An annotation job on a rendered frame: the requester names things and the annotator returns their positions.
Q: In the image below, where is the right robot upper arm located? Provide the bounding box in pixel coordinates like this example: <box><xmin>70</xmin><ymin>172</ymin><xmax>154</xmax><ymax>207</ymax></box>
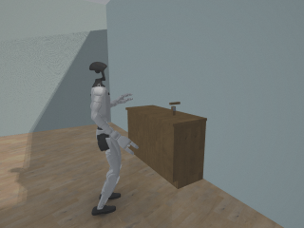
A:
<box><xmin>91</xmin><ymin>86</ymin><xmax>105</xmax><ymax>121</ymax></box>

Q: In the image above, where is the robot right forearm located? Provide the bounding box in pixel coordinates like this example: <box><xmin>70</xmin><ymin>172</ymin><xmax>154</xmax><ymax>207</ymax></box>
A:
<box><xmin>92</xmin><ymin>113</ymin><xmax>121</xmax><ymax>141</ymax></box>

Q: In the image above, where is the right robot thigh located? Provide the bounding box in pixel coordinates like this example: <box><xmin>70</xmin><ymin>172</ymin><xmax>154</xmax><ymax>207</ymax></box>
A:
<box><xmin>98</xmin><ymin>135</ymin><xmax>121</xmax><ymax>179</ymax></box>

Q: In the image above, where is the robot right hand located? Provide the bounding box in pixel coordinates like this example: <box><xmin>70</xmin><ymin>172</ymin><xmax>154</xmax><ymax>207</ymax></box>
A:
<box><xmin>117</xmin><ymin>136</ymin><xmax>139</xmax><ymax>155</ymax></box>

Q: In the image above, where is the robot left forearm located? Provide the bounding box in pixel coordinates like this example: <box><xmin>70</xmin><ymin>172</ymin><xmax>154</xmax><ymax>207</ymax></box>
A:
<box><xmin>110</xmin><ymin>99</ymin><xmax>119</xmax><ymax>108</ymax></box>

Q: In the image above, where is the counter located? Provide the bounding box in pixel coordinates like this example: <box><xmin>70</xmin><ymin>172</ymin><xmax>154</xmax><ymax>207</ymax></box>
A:
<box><xmin>125</xmin><ymin>102</ymin><xmax>207</xmax><ymax>189</ymax></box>

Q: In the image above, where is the robot left hand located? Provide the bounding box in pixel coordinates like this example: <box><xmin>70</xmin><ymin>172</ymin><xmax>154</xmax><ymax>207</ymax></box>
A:
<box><xmin>116</xmin><ymin>93</ymin><xmax>133</xmax><ymax>104</ymax></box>

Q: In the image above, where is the robot head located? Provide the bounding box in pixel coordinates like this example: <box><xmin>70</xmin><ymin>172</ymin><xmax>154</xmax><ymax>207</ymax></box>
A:
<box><xmin>89</xmin><ymin>62</ymin><xmax>107</xmax><ymax>87</ymax></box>

